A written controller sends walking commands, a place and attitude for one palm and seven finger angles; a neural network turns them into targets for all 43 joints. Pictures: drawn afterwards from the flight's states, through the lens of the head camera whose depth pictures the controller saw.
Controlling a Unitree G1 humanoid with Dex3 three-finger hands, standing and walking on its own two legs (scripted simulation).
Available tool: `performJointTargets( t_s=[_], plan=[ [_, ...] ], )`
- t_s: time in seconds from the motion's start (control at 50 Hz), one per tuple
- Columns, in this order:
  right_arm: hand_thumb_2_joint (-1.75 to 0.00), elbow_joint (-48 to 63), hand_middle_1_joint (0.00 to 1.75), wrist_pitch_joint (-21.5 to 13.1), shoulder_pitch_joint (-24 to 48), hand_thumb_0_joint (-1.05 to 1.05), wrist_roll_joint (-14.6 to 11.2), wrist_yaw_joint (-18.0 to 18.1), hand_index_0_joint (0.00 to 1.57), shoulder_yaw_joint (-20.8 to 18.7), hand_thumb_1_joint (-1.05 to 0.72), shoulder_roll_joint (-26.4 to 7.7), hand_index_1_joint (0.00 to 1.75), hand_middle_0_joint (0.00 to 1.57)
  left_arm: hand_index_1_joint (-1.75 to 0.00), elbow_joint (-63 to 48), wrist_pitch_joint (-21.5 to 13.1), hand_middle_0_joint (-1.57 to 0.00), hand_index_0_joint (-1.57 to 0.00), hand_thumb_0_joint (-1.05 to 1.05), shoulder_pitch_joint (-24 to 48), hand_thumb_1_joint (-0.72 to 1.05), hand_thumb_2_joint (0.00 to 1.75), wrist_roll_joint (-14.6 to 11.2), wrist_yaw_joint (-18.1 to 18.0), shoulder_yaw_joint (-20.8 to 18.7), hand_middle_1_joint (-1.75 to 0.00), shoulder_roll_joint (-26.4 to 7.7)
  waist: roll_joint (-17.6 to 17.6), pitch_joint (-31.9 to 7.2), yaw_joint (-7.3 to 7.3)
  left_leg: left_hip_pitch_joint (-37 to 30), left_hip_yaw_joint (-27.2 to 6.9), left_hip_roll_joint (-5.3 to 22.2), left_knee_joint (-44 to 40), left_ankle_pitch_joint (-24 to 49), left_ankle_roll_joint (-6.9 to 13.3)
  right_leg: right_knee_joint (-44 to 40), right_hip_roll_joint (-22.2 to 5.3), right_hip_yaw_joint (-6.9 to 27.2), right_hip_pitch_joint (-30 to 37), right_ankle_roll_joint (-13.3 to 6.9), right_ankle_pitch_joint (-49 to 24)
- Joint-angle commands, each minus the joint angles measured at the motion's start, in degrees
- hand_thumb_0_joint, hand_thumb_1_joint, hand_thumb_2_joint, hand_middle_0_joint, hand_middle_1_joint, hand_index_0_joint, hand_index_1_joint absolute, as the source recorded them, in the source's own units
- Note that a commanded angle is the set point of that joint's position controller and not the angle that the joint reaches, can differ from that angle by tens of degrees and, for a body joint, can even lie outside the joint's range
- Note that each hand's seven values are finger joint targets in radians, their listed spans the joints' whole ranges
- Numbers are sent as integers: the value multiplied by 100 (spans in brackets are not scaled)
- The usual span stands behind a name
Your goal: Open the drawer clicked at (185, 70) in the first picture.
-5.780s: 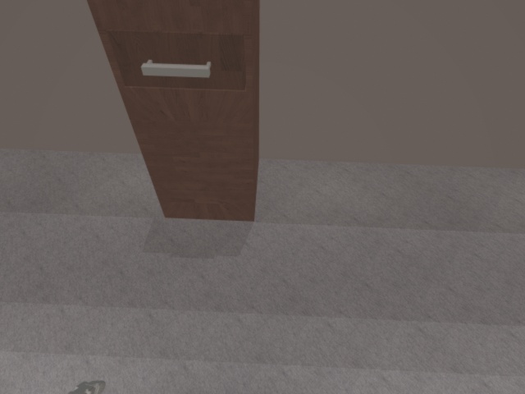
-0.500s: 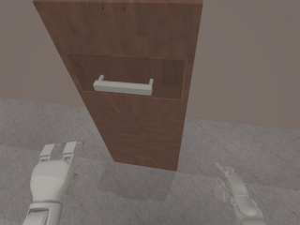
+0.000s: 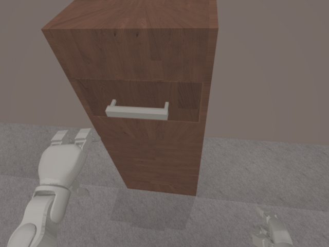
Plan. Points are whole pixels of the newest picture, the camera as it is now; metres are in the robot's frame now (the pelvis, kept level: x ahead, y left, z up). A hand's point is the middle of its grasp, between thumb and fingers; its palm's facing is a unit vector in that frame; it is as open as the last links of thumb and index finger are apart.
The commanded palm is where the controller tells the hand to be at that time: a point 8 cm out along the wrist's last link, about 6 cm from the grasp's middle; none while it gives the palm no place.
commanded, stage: raise the hand with hooked fingers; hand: left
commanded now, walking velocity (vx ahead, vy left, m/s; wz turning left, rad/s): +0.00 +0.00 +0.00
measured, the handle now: (138, 108) +0.50 +0.16 +0.03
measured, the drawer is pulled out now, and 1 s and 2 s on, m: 0.00 0.00 0.00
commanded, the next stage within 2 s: move the hooked fingers above the handle in 0.76 s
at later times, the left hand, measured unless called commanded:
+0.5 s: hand (63, 136) +0.29 +0.26 +0.15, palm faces +0.06 -0.06 -1.00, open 13.9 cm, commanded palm +0.26 +0.25 +0.19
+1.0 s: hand (75, 146) +0.28 +0.23 +0.13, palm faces +0.04 -0.07 -1.00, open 13.9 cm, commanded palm +0.26 +0.23 +0.19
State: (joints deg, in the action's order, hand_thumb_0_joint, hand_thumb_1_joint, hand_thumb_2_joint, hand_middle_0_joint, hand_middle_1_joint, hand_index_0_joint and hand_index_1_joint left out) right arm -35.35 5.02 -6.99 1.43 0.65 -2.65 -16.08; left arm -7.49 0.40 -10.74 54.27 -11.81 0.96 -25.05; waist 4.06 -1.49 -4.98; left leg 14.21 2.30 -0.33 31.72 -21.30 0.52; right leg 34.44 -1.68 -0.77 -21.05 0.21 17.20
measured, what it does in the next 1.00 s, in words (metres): stands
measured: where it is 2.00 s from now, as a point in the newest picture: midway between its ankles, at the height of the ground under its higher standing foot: outside the picture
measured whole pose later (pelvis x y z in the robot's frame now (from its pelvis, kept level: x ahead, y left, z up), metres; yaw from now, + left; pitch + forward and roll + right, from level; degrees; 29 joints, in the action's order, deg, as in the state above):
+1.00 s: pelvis -0.03 +0.00 +0.01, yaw +1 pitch +0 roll +1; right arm -36.3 6.2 -7.1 -0.9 0.6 -0.3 -15.2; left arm 3.1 -2.1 9.5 50.3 1.7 2.9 -29.3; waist 5.3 0.6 -5.2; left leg 8.2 1.2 -0.7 22.1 -13.8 0.4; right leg 24.5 -1.9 -2.0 -14.4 0.0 10.1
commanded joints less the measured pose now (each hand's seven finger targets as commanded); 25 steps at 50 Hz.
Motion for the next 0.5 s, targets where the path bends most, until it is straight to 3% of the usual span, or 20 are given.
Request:
performJointTargets(
  t_s=[0.0, 0.08, 0.2, 0.22, 0.34, 0.4, 0.42, 0.48],
  plan=[
    [-90, 944, 30, -171, 782, 0, -68, -2, 20, -8, -90, -388, 30, 20, -117, -1117, 113, -30, -30, 0, 1447, -45, 32, -8, 115, -845, -117, -1392, -223, -1306, -81, -218, -132, -32, -523, 2879, 20, -449, 123, 79, 1437, -253, -2132],
    [-90, 911, 30, -55, 784, 0, -118, 7, 20, 56, -90, -372, 30, 20, -120, -821, 226, -30, -30, 0, 2109, -50, 30, -97, 489, -637, -120, -1361, -218, -1052, -5, -314, -100, -31, -719, 2811, 9, -649, 145, -23, 1471, -234, -2036],
    [-90, 912, 30, -10, 820, 0, -149, 8, 20, 136, -90, -403, 30, 20, -120, -648, 191, -30, -30, 0, 3035, -50, 30, -180, 996, -686, -120, -1668, -63, -1125, 18, -446, -137, -37, -920, 2746, 3, -851, 193, -22, 1727, -258, -1962],
    [-90, 872, 30, -3, 762, 0, -141, 4, 20, 142, -90, -386, 30, 20, -120, -596, 168, -30, -30, 0, 3197, -50, 30, -182, 1067, -567, -120, -1588, -16, -1183, 39, -492, -132, -39, -925, 2831, -1, -850, 160, -65, 1731, -253, -1951],
    [-90, 815, 30, -11, 642, 0, -166, 12, 20, 127, -90, -455, 30, 20, -120, -274, -23, -30, -30, 0, 3833, -50, 30, -384, 1353, -807, -120, -1938, -170, -1180, 47, -472, -149, -46, -1079, 2796, -2, -1019, 163, -97, 1893, -242, -1995],
    [-90, 881, 30, -6, 650, 0, -218, -58, 20, 105, -90, -483, 30, 20, -120, -55, -73, -30, -30, 0, 3351, -50, 30, -484, 1502, -802, -120, -1770, -236, -1100, -34, -385, -151, -30, -1131, 2812, -18, -1049, 186, -99, 1912, -248, -1942],
    [-90, 870, 30, 2, 601, 0, -199, -76, 20, 104, -90, -485, 30, 20, -120, -42, -94, -30, -30, 0, 3324, -50, 30, -479, 1555, -642, -120, -1647, -179, -1043, -20, -374, -121, -34, -1149, 2790, -18, -1040, 156, -132, 1878, -248, -1884],
    [-90, 923, 30, 5, 579, 0, -189, -100, 20, 57, -90, -528, 30, 20, -120, -302, -245, -30, -30, 0, 3265, -50, 30, -500, 1550, -736, -120, -1721, -299, -1138, -50, -355, -124, -40, -1166, 2692, -1, -1052, 175, -117, 1854, -234, -1815]
  ],
)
